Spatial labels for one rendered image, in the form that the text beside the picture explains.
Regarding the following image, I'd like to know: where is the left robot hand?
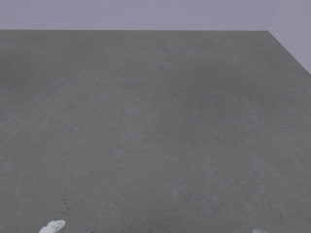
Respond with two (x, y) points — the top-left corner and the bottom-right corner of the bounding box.
(39, 220), (66, 233)

